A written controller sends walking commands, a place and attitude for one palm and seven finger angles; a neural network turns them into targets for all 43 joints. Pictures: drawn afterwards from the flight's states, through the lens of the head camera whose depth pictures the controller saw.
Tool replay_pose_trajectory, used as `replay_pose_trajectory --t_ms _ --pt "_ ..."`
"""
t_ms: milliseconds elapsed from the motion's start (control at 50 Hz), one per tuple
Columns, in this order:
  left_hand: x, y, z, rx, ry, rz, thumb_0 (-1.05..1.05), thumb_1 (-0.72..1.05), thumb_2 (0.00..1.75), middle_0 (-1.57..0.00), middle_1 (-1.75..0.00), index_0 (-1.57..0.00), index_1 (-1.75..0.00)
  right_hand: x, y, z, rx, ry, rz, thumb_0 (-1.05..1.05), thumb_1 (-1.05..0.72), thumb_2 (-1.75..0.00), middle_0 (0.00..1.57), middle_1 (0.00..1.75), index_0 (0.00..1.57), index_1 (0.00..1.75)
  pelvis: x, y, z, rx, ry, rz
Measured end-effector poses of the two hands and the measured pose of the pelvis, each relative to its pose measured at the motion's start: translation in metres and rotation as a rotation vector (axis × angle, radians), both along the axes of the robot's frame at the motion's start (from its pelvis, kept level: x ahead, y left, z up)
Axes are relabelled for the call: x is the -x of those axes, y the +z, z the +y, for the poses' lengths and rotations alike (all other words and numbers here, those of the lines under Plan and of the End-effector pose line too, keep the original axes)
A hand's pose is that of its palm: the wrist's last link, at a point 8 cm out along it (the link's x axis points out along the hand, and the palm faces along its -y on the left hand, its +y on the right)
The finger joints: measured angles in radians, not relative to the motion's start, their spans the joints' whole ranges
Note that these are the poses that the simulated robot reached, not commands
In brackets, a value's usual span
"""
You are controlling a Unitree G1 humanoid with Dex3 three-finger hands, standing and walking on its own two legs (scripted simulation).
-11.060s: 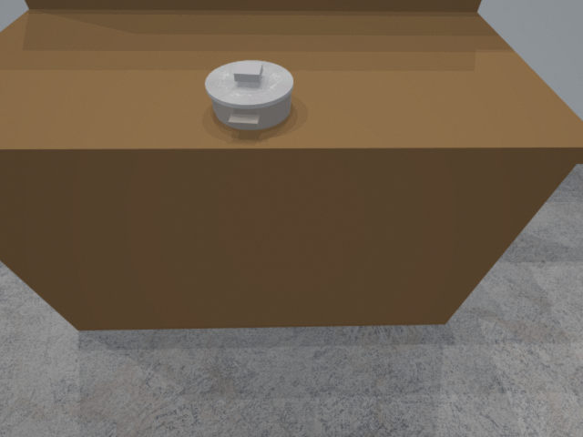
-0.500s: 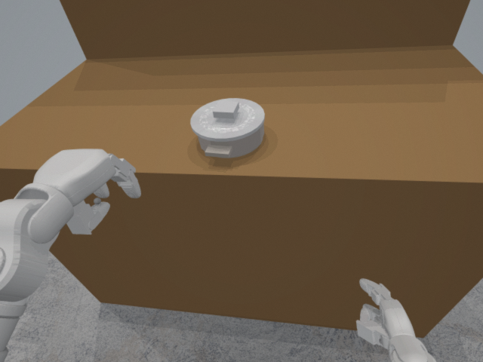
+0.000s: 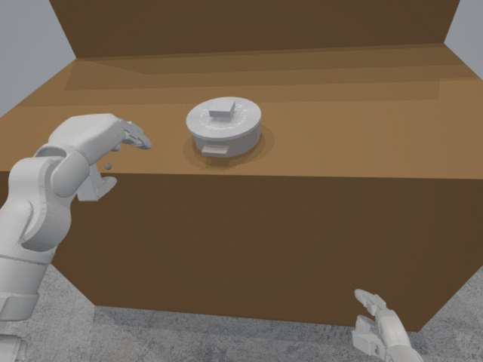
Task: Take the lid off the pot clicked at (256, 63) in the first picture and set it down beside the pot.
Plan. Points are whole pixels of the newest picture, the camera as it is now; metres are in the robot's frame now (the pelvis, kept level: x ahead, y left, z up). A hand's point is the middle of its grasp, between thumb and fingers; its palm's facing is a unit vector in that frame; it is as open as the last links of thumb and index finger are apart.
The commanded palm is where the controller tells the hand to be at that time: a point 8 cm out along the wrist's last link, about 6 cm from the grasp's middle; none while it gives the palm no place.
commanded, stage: move the open hand above the knob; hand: left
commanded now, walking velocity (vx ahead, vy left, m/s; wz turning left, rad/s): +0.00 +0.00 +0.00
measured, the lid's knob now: (222, 108) +0.58 +0.13 +0.15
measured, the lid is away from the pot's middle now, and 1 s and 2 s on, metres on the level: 0.00 0.00 0.00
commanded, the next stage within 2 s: none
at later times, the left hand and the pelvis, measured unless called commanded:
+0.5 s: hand (152, 133) +0.40 +0.20 +0.21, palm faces -0.14 -0.04 -0.99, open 10.0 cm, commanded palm +0.37 +0.20 +0.28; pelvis +0.03 -0.01 +0.00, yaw +0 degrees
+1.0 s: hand (186, 115) +0.45 +0.16 +0.21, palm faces -0.20 -0.03 -0.98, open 10.0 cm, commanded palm +0.44 +0.16 +0.28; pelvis +0.05 +0.00 +0.00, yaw +0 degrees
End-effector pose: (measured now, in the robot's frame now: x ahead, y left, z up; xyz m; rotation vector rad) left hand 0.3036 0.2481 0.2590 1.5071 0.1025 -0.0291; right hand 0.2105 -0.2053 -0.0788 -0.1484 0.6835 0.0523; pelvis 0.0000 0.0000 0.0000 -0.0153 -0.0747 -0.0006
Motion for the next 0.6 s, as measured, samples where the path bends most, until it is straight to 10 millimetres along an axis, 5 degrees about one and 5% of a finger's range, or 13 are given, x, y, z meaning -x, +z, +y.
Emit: replay_pose_trajectory --t_ms 140,280,420,600 --pt "-0.018 -0.003 -0.024 -0.030 -0.071 0.026 0.00 -0.36 1.65 -0.89 -0.09 -0.88 -0.09 -0.014 0.003 0.002 0.018 0.021 -0.014 0.01 -0.90 -0.90 0.20 0.30 0.20 0.30 -0.007 0.000 -0.001 -0.001 0.012 0.008" --pt "-0.047 0.005 -0.019 0.010 0.006 0.032 0.00 -0.36 1.64 -0.88 -0.09 -0.88 -0.09 -0.022 0.003 -0.003 0.002 0.012 0.003 0.01 -0.90 -0.90 0.20 0.30 0.20 0.30 -0.016 0.001 -0.004 0.000 0.010 0.031" --pt "-0.063 -0.002 -0.047 -0.025 -0.074 0.067 0.00 -0.36 1.64 -0.88 -0.09 -0.88 -0.09 -0.029 0.000 -0.009 0.017 0.008 0.018 0.01 -0.90 -0.90 0.20 0.30 0.20 0.30 -0.027 0.002 -0.004 -0.003 0.010 0.039" --pt "-0.094 0.007 -0.047 0.015 -0.015 0.067 0.00 -0.36 1.64 -0.88 -0.09 -0.88 -0.09 -0.028 -0.004 -0.015 0.004 -0.015 0.054 0.01 -0.90 -0.90 0.20 0.30 0.20 0.30 -0.039 0.003 -0.006 -0.007 0.002 0.063"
